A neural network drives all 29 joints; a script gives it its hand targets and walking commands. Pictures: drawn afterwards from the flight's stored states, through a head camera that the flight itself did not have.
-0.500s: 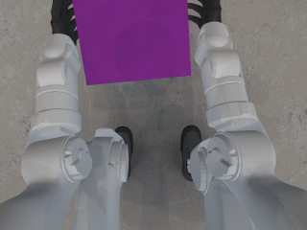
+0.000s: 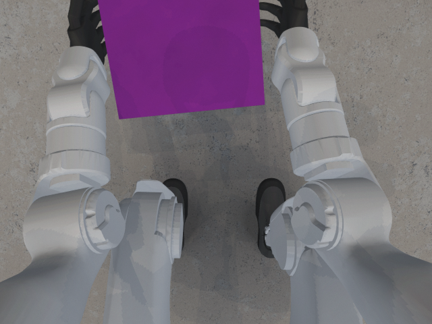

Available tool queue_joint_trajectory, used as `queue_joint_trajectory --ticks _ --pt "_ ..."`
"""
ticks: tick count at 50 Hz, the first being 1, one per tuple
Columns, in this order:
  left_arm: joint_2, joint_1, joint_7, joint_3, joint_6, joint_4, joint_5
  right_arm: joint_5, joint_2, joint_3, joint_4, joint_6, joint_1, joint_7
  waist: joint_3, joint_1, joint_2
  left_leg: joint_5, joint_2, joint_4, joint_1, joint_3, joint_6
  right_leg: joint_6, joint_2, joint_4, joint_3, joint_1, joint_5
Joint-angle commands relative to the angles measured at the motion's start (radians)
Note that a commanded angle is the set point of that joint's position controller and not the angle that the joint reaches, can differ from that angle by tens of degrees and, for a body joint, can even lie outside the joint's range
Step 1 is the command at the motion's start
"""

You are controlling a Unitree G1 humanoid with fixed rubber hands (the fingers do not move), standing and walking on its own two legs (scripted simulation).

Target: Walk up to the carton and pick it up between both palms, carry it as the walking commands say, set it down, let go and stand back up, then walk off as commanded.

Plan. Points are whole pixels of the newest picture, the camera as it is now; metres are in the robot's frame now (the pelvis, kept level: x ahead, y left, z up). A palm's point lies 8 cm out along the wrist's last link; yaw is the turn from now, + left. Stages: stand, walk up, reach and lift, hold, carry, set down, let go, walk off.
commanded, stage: set down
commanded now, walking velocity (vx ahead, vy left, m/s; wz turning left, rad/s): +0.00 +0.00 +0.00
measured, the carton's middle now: (194, 48) +0.52 +0.09 -0.25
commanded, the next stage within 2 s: none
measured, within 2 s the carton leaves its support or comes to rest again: rests again in 0.60 s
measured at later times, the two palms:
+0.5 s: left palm (87, 50) +0.50 +0.25 -0.20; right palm (278, 31) +0.54 -0.04 -0.19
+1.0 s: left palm (91, 49) +0.50 +0.24 -0.20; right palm (282, 32) +0.54 -0.05 -0.19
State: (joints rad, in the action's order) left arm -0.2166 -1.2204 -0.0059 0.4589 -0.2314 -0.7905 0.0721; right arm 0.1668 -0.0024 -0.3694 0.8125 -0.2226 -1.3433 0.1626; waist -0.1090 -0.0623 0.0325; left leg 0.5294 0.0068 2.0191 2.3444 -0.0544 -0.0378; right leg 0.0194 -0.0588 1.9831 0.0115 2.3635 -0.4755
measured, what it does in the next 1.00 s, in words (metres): stands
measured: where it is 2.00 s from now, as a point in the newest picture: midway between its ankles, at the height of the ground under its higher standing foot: (221, 230)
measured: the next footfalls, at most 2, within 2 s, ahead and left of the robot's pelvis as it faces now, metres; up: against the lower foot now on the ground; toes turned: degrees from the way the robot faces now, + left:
none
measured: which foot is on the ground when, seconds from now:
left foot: down 0.00-1.00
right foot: down 0.00-1.00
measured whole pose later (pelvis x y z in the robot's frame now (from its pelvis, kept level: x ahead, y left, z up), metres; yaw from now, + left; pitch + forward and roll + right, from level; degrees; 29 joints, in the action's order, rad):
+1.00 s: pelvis +0.00 +0.00 -0.01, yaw +1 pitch +49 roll -1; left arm -0.25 -1.28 -0.04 0.46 -0.19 -0.88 0.06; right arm 0.17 0.05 -0.37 0.94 -0.17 -1.40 0.14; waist -0.15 -0.06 0.03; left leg 0.54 -0.01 2.05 2.37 -0.06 -0.04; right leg 0.02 -0.05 2.02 0.01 2.38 -0.50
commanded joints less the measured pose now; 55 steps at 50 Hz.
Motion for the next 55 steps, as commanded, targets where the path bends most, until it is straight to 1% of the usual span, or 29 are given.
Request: queue_joint_trajectory --ticks 1,2,5,6,9,11,12,14,15,16,19,20,22,24,26,27,29,30,31,32,35,37,38,42,44,45,47,49,55 --pt "0.808 -0.627 -0.256 -0.501 0.045 0.074 -0.130 -0.087 -0.718 0.409 0.122 0.020 -0.405 -0.259 0.977 -0.049 0.025 -0.278 -0.106 -0.107 -0.453 0.113 -0.012 -0.017 -0.107 -0.016 -0.052 -0.623 0.207" --pt "0.808 -0.609 -0.256 -0.486 0.040 0.054 -0.119 -0.087 -0.697 0.409 0.071 0.032 -0.430 -0.258 0.975 -0.053 0.007 -0.297 -0.110 -0.117 -0.496 0.108 -0.011 -0.011 -0.113 -0.016 -0.061 -0.587 0.198" --pt "0.794 -0.573 -0.251 -0.449 0.035 0.021 -0.086 -0.074 -0.714 0.387 0.126 0.018 -0.384 -0.263 0.948 -0.078 0.003 -0.275 -0.103 -0.124 -0.493 0.108 -0.007 -0.015 -0.111 -0.016 -0.053 -0.583 0.172" --pt "0.805 -0.583 -0.253 -0.466 0.038 0.027 -0.103 -0.078 -0.684 0.380 0.143 0.024 -0.390 -0.261 0.948 -0.053 -0.004 -0.261 -0.105 -0.120 -0.465 0.110 -0.012 -0.016 -0.108 -0.019 -0.056 -0.587 0.171" --pt "0.777 -0.633 -0.251 -0.488 0.052 0.038 -0.118 -0.083 -0.675 0.391 0.130 0.035 -0.415 -0.256 0.977 -0.043 -0.025 -0.272 -0.102 -0.109 -0.461 0.115 -0.016 -0.019 -0.102 -0.009 -0.046 -0.613 0.207" --pt "0.777 -0.626 -0.263 -0.468 0.053 0.045 -0.123 -0.062 -0.709 0.376 0.159 0.031 -0.371 -0.257 0.912 -0.035 0.045 -0.275 -0.106 -0.098 -0.394 0.102 -0.015 -0.017 -0.101 0.000 -0.051 -0.599 0.223" --pt "0.793 -0.587 -0.255 -0.473 0.046 0.013 -0.109 -0.071 -0.678 0.367 0.145 0.037 -0.380 -0.255 0.950 -0.034 -0.022 -0.280 -0.102 -0.108 -0.452 0.107 -0.015 -0.016 -0.104 0.002 -0.055 -0.623 0.224" --pt "0.805 -0.588 -0.255 -0.470 0.047 0.009 -0.111 -0.074 -0.678 0.375 0.168 0.036 -0.361 -0.256 0.935 -0.046 -0.023 -0.301 -0.109 -0.104 -0.458 0.108 -0.017 -0.022 -0.102 -0.006 -0.045 -0.608 0.223" --pt "0.807 -0.573 -0.256 -0.475 0.046 0.015 -0.101 -0.052 -0.680 0.343 0.169 0.039 -0.333 -0.261 0.893 -0.019 -0.057 -0.308 -0.104 -0.110 -0.450 0.101 -0.023 -0.026 -0.107 -0.003 -0.054 -0.555 0.231" --pt "0.797 -0.588 -0.258 -0.473 0.057 0.035 -0.121 -0.069 -0.660 0.382 0.121 0.043 -0.378 -0.260 0.954 -0.026 -0.003 -0.322 -0.107 -0.090 -0.462 0.101 -0.019 -0.020 -0.102 0.004 -0.055 -0.608 0.248" --pt "0.808 -0.566 -0.259 -0.470 0.047 -0.006 -0.111 -0.067 -0.656 0.362 0.156 0.046 -0.378 -0.259 0.899 -0.035 -0.039 -0.303 -0.103 -0.100 -0.444 0.103 -0.018 -0.027 -0.096 0.001 -0.040 -0.591 0.225" --pt "0.807 -0.566 -0.260 -0.483 0.049 -0.012 -0.117 -0.060 -0.658 0.364 0.179 0.044 -0.365 -0.254 0.902 0.000 -0.007 -0.273 -0.105 -0.090 -0.419 0.096 -0.017 -0.024 -0.090 0.005 -0.050 -0.602 0.215" --pt "0.810 -0.604 -0.254 -0.509 0.052 0.016 -0.137 -0.056 -0.645 0.350 0.160 0.051 -0.348 -0.256 0.909 0.018 -0.048 -0.314 -0.104 -0.091 -0.468 0.097 -0.023 -0.027 -0.098 0.008 -0.056 -0.575 0.233" --pt "0.780 -0.597 -0.255 -0.469 0.050 -0.013 -0.104 -0.072 -0.654 0.350 0.160 0.053 -0.377 -0.261 0.867 -0.030 -0.074 -0.289 -0.104 -0.113 -0.460 0.100 -0.018 -0.034 -0.100 0.013 -0.051 -0.540 0.202" --pt "0.796 -0.552 -0.250 -0.455 0.057 -0.032 -0.095 -0.076 -0.649 0.366 0.152 0.064 -0.402 -0.260 0.882 -0.047 -0.051 -0.309 -0.112 -0.093 -0.442 0.102 -0.014 -0.027 -0.096 0.017 -0.041 -0.568 0.218" --pt "0.801 -0.567 -0.260 -0.458 0.062 -0.029 -0.113 -0.048 -0.658 0.353 0.183 0.058 -0.360 -0.261 0.839 0.004 0.019 -0.313 -0.110 -0.086 -0.410 0.081 -0.012 -0.021 -0.092 0.020 -0.056 -0.551 0.239" --pt "0.806 -0.559 -0.253 -0.469 0.054 -0.020 -0.103 -0.050 -0.624 0.324 0.196 0.061 -0.346 -0.260 0.862 0.009 -0.060 -0.295 -0.106 -0.104 -0.444 0.091 -0.022 -0.028 -0.097 0.017 -0.060 -0.539 0.210" --pt "0.781 -0.557 -0.255 -0.459 0.056 -0.024 -0.099 -0.064 -0.623 0.334 0.206 0.058 -0.356 -0.262 0.855 -0.026 -0.049 -0.297 -0.102 -0.093 -0.431 0.094 -0.020 -0.024 -0.091 0.021 -0.049 -0.551 0.218" --pt "0.762 -0.562 -0.254 -0.449 0.056 -0.016 -0.099 -0.052 -0.631 0.327 0.209 0.055 -0.331 -0.259 0.839 -0.002 -0.033 -0.281 -0.101 -0.098 -0.441 0.089 -0.019 -0.026 -0.093 0.013 -0.054 -0.530 0.189" --pt "0.767 -0.539 -0.250 -0.425 0.057 -0.040 -0.082 -0.044 -0.616 0.319 0.213 0.061 -0.340 -0.260 0.811 -0.026 -0.037 -0.273 -0.108 -0.101 -0.428 0.088 -0.014 -0.031 -0.096 0.004 -0.048 -0.506 0.171" --pt "0.727 -0.516 -0.249 -0.410 0.061 -0.045 -0.070 -0.048 -0.614 0.335 0.212 0.058 -0.338 -0.258 0.803 -0.028 -0.009 -0.261 -0.099 -0.099 -0.388 0.093 -0.013 -0.024 -0.090 0.006 -0.041 -0.558 0.201" --pt "0.734 -0.514 -0.246 -0.425 0.056 -0.047 -0.060 -0.052 -0.591 0.322 0.204 0.064 -0.327 -0.262 0.810 -0.033 -0.064 -0.282 -0.098 -0.101 -0.419 0.097 -0.018 -0.022 -0.097 0.012 -0.048 -0.507 0.195" --pt "0.752 -0.523 -0.247 -0.423 0.061 -0.056 -0.079 -0.056 -0.599 0.337 0.181 0.070 -0.357 -0.261 0.839 -0.022 -0.027 -0.300 -0.101 -0.090 -0.425 0.085 -0.013 -0.024 -0.090 0.019 -0.046 -0.546 0.220" --pt "0.736 -0.549 -0.247 -0.432 0.065 -0.037 -0.080 -0.045 -0.572 0.316 0.199 0.075 -0.350 -0.256 0.801 -0.014 -0.037 -0.281 -0.103 -0.085 -0.397 0.091 -0.020 -0.025 -0.090 0.009 -0.037 -0.532 0.213" --pt "0.706 -0.521 -0.242 -0.404 0.069 -0.054 -0.071 -0.061 -0.597 0.332 0.213 0.071 -0.340 -0.256 0.804 -0.054 -0.014 -0.283 -0.096 -0.075 -0.379 0.094 -0.013 -0.022 -0.088 0.018 -0.025 -0.557 0.218" --pt "0.722 -0.521 -0.242 -0.411 0.065 -0.051 -0.065 -0.043 -0.572 0.295 0.211 0.074 -0.320 -0.257 0.790 -0.019 -0.060 -0.275 -0.098 -0.092 -0.413 0.098 -0.018 -0.023 -0.090 0.001 -0.038 -0.501 0.192" --pt "0.697 -0.535 -0.242 -0.404 0.075 -0.044 -0.063 -0.046 -0.589 0.320 0.213 0.073 -0.348 -0.254 0.791 -0.026 0.006 -0.270 -0.098 -0.079 -0.377 0.086 -0.011 -0.015 -0.088 0.020 -0.038 -0.550 0.221" --pt "0.696 -0.503 -0.239 -0.389 0.070 -0.086 -0.050 -0.044 -0.573 0.299 0.235 0.072 -0.324 -0.259 0.748 -0.033 -0.042 -0.277 -0.101 -0.099 -0.398 0.084 -0.013 -0.020 -0.094 0.016 -0.040 -0.480 0.192" --pt "0.634 -0.483 -0.217 -0.378 0.082 -0.107 -0.065 -0.052 -0.482 0.298 0.208 0.095 -0.352 -0.232 0.775 -0.029 -0.035 -0.284 -0.091 -0.075 -0.418 0.080 -0.017 -0.019 -0.086 0.024 -0.039 -0.533 0.195"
